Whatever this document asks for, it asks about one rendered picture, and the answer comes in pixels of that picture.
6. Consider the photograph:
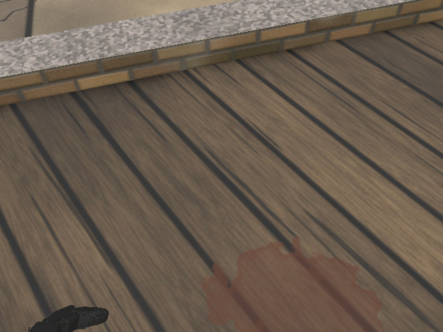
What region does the robot left hand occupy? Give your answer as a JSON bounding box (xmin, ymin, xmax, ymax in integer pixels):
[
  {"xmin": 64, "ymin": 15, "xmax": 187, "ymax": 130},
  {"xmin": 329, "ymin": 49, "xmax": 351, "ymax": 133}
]
[{"xmin": 28, "ymin": 305, "xmax": 109, "ymax": 332}]

